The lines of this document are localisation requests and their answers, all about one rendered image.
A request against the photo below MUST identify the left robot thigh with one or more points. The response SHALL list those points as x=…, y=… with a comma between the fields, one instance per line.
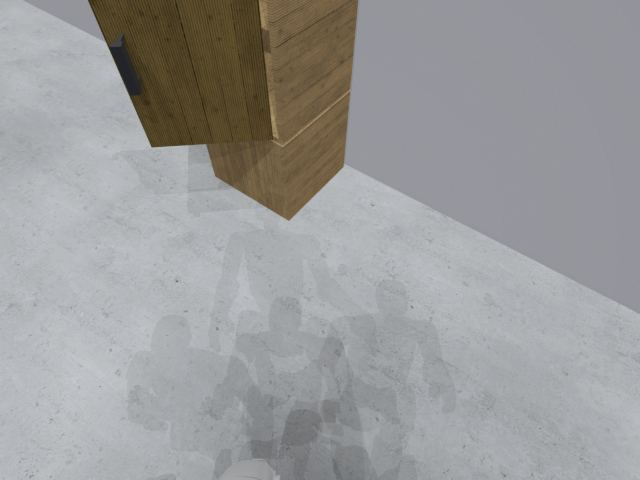
x=250, y=470

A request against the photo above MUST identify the cupboard door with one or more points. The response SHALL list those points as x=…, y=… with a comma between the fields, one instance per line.
x=201, y=64

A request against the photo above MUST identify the handle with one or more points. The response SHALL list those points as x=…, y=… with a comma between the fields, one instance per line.
x=125, y=66

